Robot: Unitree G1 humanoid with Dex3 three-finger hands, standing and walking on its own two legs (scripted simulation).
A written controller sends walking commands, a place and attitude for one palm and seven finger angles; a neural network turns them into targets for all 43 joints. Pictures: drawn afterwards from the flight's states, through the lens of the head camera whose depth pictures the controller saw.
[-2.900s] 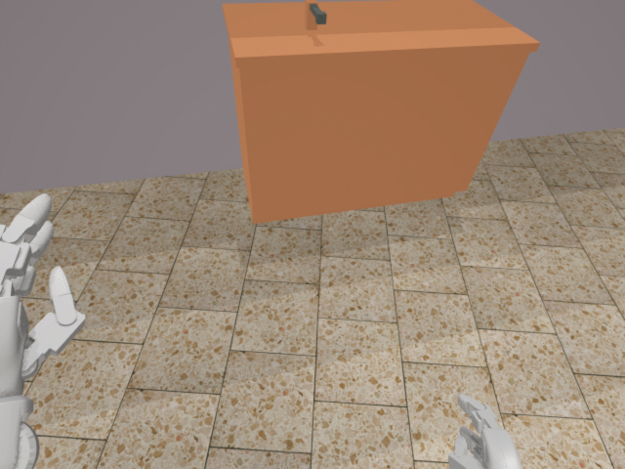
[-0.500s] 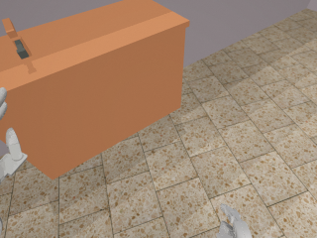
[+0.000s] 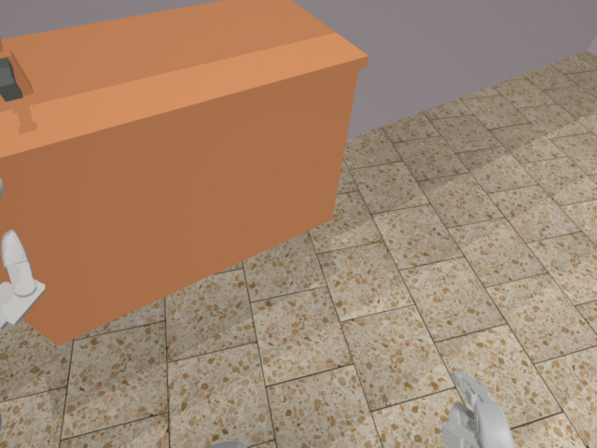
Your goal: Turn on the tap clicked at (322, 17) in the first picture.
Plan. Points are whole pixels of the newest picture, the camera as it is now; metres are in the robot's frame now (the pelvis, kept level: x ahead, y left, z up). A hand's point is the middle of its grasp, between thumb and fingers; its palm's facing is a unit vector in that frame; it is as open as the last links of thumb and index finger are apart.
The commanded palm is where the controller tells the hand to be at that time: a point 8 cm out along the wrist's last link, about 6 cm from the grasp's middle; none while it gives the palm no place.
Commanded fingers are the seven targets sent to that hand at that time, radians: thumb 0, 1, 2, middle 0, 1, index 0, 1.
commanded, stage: turn to face it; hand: left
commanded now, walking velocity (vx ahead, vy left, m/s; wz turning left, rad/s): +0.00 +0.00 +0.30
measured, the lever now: (9, 89) +0.65 +0.55 +0.10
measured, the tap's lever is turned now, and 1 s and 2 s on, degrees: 0 0 0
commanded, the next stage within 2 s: take the last steps up to it in 0.12 s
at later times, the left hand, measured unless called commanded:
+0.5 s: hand (51, 393) +0.14 +0.20 +0.18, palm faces +0.55 -0.73 -0.41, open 7.4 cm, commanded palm +0.07 +0.24 +0.19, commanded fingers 0.00 0.90 0.90 -0.20 -0.30 -0.20 -0.30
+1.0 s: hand out of the picture +0.14 +0.25 +0.21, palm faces +0.59 -0.69 -0.41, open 7.4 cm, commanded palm +0.09 +0.29 +0.19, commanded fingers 0.00 0.90 0.90 -0.20 -0.30 -0.20 -0.30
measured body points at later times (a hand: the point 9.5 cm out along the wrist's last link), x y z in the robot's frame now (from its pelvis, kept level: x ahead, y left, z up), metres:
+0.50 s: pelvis -0.03 -0.07 +0.02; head -0.01 -0.09 +0.47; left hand +0.10 +0.23 +0.21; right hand +0.17 -0.29 -0.08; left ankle -0.04 +0.08 -0.64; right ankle -0.01 -0.17 -0.72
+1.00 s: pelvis -0.01 -0.02 +0.02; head +0.00 -0.03 +0.47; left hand +0.11 +0.28 +0.23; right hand +0.19 -0.16 -0.08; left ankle -0.06 +0.08 -0.72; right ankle +0.06 -0.12 -0.69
